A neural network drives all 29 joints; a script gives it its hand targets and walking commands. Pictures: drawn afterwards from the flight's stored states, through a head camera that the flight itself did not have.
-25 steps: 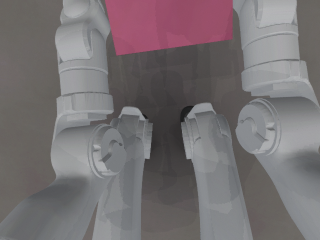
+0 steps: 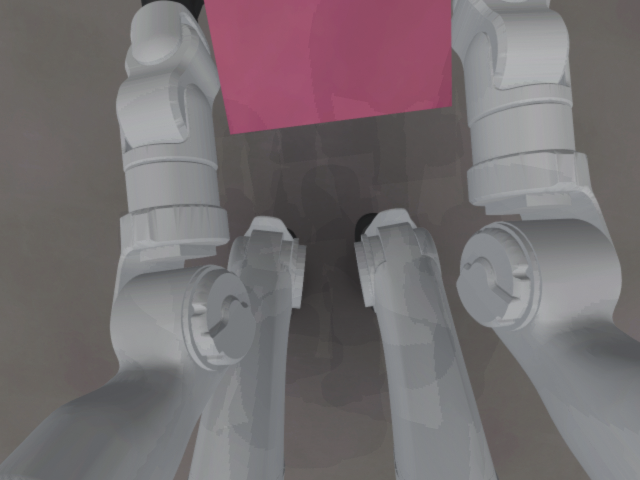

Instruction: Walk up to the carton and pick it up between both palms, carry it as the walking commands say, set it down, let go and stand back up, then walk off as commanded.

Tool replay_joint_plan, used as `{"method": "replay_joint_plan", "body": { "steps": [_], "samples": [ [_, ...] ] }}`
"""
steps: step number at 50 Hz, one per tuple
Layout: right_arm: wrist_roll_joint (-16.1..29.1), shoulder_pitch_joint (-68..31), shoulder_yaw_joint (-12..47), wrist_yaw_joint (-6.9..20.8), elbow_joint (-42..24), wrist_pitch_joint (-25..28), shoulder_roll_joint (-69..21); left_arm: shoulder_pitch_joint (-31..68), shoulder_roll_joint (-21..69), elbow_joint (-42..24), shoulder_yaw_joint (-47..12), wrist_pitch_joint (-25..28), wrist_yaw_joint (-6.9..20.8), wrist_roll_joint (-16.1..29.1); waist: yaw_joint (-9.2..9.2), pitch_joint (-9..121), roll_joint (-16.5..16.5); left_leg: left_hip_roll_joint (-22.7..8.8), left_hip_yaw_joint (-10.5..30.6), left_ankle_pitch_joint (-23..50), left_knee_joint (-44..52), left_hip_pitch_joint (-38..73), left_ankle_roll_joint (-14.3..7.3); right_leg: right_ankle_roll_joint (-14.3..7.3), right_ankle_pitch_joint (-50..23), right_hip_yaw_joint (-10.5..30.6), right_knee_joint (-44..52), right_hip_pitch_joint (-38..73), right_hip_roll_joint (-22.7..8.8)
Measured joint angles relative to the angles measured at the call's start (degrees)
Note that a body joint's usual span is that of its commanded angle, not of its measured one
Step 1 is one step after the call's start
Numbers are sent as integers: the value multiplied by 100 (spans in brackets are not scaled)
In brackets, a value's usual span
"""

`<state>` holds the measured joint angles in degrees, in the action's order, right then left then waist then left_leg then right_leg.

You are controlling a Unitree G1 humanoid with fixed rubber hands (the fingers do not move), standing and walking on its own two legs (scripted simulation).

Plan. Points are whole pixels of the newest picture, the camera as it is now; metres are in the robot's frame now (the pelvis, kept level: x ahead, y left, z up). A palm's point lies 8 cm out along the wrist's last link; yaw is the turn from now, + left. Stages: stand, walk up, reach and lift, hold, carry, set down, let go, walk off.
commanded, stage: reach and lift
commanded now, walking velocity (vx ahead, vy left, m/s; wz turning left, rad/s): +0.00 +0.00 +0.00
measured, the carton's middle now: out of the picture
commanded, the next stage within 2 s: none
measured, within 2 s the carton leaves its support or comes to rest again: neither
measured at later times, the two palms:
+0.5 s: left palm (132, 5) +0.51 +0.13 -0.06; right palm out of the picture +0.53 -0.13 -0.06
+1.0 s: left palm out of the picture +0.49 +0.13 +0.02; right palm out of the picture +0.51 -0.13 +0.02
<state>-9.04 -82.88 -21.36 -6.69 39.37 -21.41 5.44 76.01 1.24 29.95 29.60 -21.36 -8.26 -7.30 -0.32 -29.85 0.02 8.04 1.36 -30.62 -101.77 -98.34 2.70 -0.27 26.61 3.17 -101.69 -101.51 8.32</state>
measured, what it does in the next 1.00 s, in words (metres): rises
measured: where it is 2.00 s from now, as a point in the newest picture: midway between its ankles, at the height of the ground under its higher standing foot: (328, 288)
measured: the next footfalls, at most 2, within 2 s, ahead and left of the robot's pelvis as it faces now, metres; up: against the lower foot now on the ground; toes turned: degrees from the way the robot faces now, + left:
none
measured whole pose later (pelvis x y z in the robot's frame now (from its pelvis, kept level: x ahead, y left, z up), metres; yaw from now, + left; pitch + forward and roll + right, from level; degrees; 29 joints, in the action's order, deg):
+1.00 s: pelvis +0.02 +0.00 +0.10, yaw -1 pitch +24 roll +2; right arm -9.2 -64.4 -20.2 -7.2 38.2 -20.1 -0.7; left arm 57.2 5.5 28.7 26.9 -20.8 -7.7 -7.5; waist 0.3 -16.8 0.2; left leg 7.6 3.7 -26.2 -81.3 -79.2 2.0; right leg -0.1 22.8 5.4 -81.1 -81.8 8.8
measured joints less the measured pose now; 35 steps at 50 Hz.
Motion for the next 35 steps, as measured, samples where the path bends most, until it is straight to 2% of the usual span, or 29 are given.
{"method": "replay_joint_plan", "body": {
  "steps": [35],
  "samples": [
    [75,897,142,-48,-348,15,-321,-939,179,-404,-223,-66,15,76,34,3,21,-4,154,314,1317,1659,-41,28,-262,151,1320,1705,31]
  ]
}}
